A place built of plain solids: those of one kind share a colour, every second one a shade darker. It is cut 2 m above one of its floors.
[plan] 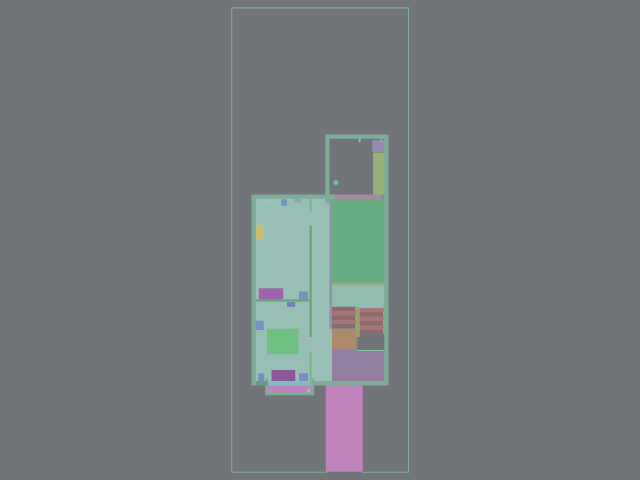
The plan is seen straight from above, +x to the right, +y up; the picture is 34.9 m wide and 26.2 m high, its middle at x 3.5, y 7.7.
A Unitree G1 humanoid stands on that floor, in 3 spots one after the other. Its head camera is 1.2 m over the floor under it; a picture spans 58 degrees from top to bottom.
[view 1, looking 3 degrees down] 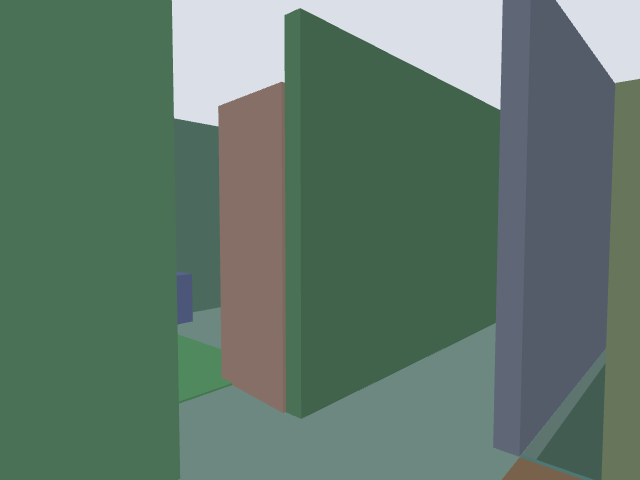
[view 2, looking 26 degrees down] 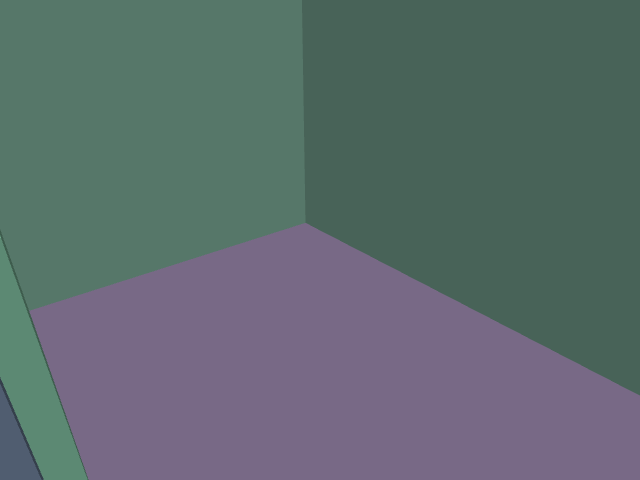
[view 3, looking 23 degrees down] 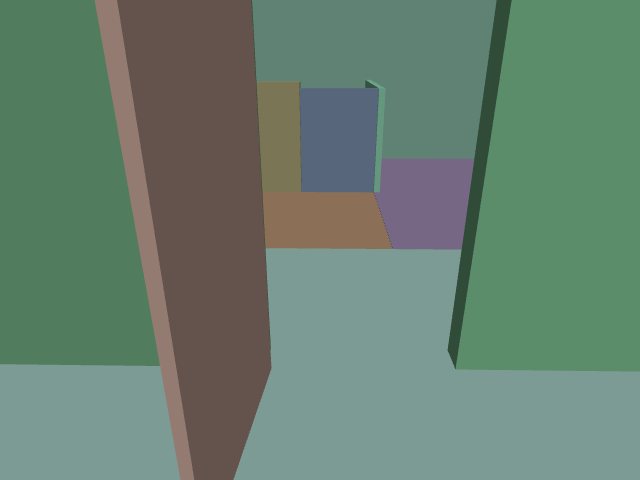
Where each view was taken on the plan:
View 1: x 4.83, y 0.60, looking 132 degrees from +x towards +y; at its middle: corridor_wall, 2.65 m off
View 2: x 4.83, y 1.64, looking -39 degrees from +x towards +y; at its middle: upper_floor_front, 2.74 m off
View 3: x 1.45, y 2.15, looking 1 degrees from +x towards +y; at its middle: upper_floor_landing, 3.10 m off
